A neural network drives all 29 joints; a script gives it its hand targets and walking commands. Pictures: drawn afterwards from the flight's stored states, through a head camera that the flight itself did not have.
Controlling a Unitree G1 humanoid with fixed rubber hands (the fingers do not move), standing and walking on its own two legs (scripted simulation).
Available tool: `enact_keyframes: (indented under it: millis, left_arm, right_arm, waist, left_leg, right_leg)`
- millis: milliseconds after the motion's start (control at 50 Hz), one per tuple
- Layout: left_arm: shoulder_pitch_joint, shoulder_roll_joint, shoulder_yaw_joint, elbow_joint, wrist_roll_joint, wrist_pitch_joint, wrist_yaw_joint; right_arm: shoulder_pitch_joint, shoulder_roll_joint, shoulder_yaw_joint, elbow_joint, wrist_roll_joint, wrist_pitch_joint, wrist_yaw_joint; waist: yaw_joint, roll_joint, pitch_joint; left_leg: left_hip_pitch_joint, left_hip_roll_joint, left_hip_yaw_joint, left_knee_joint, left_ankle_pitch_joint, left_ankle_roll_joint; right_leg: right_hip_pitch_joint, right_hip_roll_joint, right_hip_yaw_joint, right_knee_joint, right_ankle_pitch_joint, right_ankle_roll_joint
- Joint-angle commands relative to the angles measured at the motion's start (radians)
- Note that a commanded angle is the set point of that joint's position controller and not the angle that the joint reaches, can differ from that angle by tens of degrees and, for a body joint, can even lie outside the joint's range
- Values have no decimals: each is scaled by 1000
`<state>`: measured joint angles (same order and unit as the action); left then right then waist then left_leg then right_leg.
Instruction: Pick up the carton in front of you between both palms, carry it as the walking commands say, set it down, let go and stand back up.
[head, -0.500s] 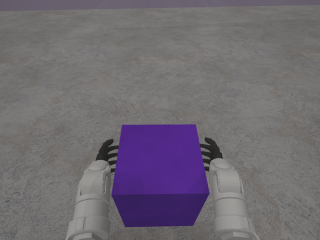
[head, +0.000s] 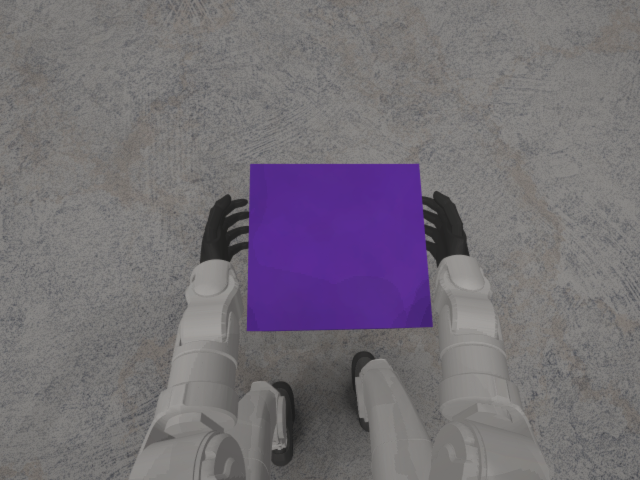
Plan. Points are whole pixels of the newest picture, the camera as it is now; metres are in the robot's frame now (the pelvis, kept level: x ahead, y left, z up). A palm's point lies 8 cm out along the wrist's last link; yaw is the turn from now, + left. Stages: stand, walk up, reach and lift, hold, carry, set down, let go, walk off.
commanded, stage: set down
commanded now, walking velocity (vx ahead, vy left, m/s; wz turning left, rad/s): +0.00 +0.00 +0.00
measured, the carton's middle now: (330, 261) +0.37 -0.04 -0.16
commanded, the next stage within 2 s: none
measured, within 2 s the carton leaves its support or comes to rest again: neither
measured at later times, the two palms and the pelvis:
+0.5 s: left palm (246, 239) +0.43 +0.09 -0.21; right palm (425, 244) +0.40 -0.21 -0.22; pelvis -0.03 -0.02 -0.14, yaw +3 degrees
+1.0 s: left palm (266, 238) +0.48 +0.08 -0.37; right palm (409, 254) +0.42 -0.22 -0.37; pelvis -0.06 -0.01 -0.25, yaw +3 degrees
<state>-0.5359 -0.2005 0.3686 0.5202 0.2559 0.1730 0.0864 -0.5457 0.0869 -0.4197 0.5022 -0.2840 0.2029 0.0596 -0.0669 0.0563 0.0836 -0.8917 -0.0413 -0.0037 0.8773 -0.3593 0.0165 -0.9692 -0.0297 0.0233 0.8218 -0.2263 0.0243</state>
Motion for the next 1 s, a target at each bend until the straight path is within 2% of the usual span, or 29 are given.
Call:
enact_keyframes:
  millis: [0,40,80,120,160,240,320,400,540,720,980]
  left_arm:
    - [-540,-794,-629,-61,-144,-90,-167]
    - [-579,-801,-649,-82,-154,-78,-156]
    - [-626,-819,-653,-75,-157,-55,-160]
    - [-674,-828,-640,-47,-158,-23,-180]
    - [-718,-834,-605,-4,-151,12,-206]
    - [-796,-831,-519,85,-125,73,-250]
    - [-856,-810,-460,140,-115,93,-277]
    - [-920,-788,-449,160,-132,84,-289]
    - [-1024,-755,-485,167,-183,78,-285]
    - [-1124,-719,-469,218,-200,100,-272]
    - [-1292,-637,-441,290,-199,95,-221]
  right_arm:
    - [-544,786,596,-54,152,-88,172]
    - [-568,775,603,-68,161,-79,172]
    - [-589,786,589,-57,153,-56,178]
    - [-605,813,563,-21,142,-24,183]
    - [-632,847,528,22,130,14,191]
    - [-696,889,468,91,107,84,200]
    - [-770,908,457,103,110,113,195]
    - [-852,915,485,79,139,107,173]
    - [-962,902,535,29,198,100,120]
    - [-1064,842,493,29,216,114,101]
    - [-1240,700,378,64,224,95,129]
  waist:
    - [-24,-62,-1112]
    - [-29,-44,-1175]
    - [-46,-25,-1162]
    - [-61,-8,-1100]
    - [-61,3,-1038]
    - [-52,7,-981]
    - [-37,-20,-1032]
    - [-34,-48,-1136]
    - [-50,-64,-1294]
    - [-79,-23,-1307]
    - [-135,56,-1265]
  left_leg:
    - [149,-102,-84,44,581,-56]
    - [151,-109,-77,89,571,-63]
    - [78,-118,-64,116,450,-66]
    - [-48,-126,-47,138,275,-65]
    - [-160,-131,-32,161,131,-59]
    - [-323,-139,-8,220,-8,-45]
    - [-444,-149,11,298,-13,-35]
    - [-556,-162,25,390,12,-29]
    - [-705,-174,49,539,9,-26]
    - [-792,-176,63,663,-18,-26]
    - [-800,-163,50,812,-17,-29]
  right_leg:
    - [514,146,-2,181,593,-16]
    - [391,159,-20,211,504,-10]
    - [299,165,-29,237,397,-11]
    - [238,167,-31,261,289,-15]
    - [177,167,-33,284,181,-16]
    - [83,164,-38,335,64,-15]
    - [37,163,-39,402,78,-8]
    - [20,162,-38,480,134,5]
    - [-9,166,-44,608,173,25]
    - [-163,168,-75,729,133,33]
    - [-458,141,-131,903,103,34]
